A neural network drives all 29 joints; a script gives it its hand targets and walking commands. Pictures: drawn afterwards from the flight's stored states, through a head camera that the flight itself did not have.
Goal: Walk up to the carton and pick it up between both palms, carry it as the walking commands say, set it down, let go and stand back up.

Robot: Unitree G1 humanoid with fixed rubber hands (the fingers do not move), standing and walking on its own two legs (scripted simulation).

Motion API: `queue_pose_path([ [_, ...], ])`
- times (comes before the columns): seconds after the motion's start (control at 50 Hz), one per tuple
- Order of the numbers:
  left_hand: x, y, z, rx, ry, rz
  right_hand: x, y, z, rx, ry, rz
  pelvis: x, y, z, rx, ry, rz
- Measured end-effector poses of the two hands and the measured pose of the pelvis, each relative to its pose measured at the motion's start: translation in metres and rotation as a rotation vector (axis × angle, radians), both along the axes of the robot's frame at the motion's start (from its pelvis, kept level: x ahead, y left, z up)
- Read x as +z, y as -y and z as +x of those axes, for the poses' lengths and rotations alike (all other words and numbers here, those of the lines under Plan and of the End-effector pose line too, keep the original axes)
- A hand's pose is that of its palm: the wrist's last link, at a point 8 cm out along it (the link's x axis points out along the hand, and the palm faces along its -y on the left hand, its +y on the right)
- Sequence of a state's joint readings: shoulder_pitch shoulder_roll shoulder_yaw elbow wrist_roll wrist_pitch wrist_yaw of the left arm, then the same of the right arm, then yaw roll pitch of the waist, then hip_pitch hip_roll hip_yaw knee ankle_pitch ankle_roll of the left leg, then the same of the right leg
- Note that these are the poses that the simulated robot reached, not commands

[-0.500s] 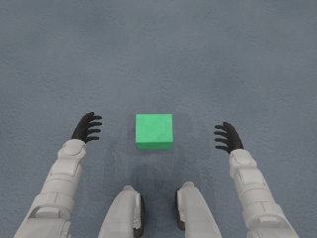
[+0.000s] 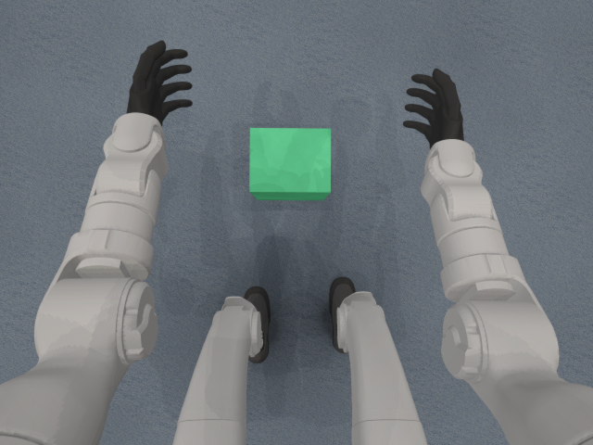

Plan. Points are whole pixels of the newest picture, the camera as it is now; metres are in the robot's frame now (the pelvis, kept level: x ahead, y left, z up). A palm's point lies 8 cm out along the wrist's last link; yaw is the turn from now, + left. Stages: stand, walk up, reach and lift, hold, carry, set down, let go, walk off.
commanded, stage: reach and lift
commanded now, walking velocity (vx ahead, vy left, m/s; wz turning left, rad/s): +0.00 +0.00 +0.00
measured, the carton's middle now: (290, 168) +0.50 +0.01 -0.57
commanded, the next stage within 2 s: none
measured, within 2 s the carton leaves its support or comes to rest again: neither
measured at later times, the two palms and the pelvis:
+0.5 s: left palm (163, 130) +0.49 +0.20 -0.19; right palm (408, 145) +0.47 -0.17 -0.21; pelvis -0.02 +0.00 -0.06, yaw +3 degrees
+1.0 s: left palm (196, 153) +0.49 +0.19 -0.35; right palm (379, 161) +0.48 -0.17 -0.37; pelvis -0.04 +0.00 -0.20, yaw +4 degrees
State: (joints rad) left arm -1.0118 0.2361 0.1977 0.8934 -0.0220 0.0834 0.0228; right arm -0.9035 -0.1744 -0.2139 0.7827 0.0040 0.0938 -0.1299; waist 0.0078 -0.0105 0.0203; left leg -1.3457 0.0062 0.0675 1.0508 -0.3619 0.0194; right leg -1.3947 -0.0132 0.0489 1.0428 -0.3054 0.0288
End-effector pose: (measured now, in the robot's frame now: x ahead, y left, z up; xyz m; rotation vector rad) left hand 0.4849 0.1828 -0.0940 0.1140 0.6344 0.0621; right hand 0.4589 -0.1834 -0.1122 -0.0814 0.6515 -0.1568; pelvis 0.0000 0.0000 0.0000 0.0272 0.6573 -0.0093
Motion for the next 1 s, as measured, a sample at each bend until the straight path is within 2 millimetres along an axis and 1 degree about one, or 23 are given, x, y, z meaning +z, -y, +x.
queue_pose_path([
  [0.08, -0.002, 0.003, 0.017, 0.001, 0.021, -0.004, 0.000, -0.003, 0.021, 0.000, 0.020, -0.006, -0.003, -0.001, -0.003, 0.001, -0.023, -0.001],
  [0.14, -0.008, 0.002, 0.023, 0.003, 0.019, 0.005, -0.006, -0.007, 0.029, 0.007, 0.012, -0.006, -0.004, -0.001, -0.002, 0.002, -0.041, -0.001],
  [0.28, -0.028, -0.008, 0.020, 0.026, -0.008, 0.012, -0.026, -0.011, 0.030, 0.008, -0.001, 0.001, -0.008, -0.001, 0.000, 0.020, -0.085, -0.006],
  [0.36, -0.042, -0.015, 0.015, 0.038, -0.010, 0.018, -0.044, -0.014, 0.027, 0.017, -0.010, 0.005, -0.019, 0.000, -0.003, 0.041, -0.125, -0.010],
  [0.42, -0.060, -0.018, 0.009, 0.049, -0.013, 0.015, -0.067, -0.013, 0.020, 0.017, -0.036, 0.000, -0.033, 0.002, -0.008, 0.053, -0.147, -0.010],
  [0.48, -0.085, -0.017, 0.005, 0.056, -0.016, 0.005, -0.093, -0.012, 0.015, 0.018, -0.049, -0.003, -0.053, 0.004, -0.015, 0.057, -0.158, -0.008],
  [0.58, -0.125, -0.008, 0.007, 0.068, -0.011, -0.025, -0.135, -0.013, 0.017, -0.009, -0.040, 0.019, -0.091, 0.006, -0.028, 0.064, -0.154, -0.008],
  [0.68, -0.151, -0.002, 0.014, 0.085, 0.005, -0.045, -0.164, -0.013, 0.024, -0.045, -0.021, 0.035, -0.126, 0.005, -0.035, 0.069, -0.140, -0.011],
  [0.76, -0.175, -0.001, 0.014, 0.091, -0.010, -0.055, -0.187, -0.012, 0.025, -0.045, -0.031, 0.030, -0.148, 0.005, -0.037, 0.072, -0.137, -0.012],
  [1.0, -0.254, -0.010, 0.006, 0.138, -0.034, -0.097, -0.262, -0.017, 0.021, -0.045, -0.072, 0.034, -0.202, 0.004, -0.045, 0.079, -0.111, -0.020],
])
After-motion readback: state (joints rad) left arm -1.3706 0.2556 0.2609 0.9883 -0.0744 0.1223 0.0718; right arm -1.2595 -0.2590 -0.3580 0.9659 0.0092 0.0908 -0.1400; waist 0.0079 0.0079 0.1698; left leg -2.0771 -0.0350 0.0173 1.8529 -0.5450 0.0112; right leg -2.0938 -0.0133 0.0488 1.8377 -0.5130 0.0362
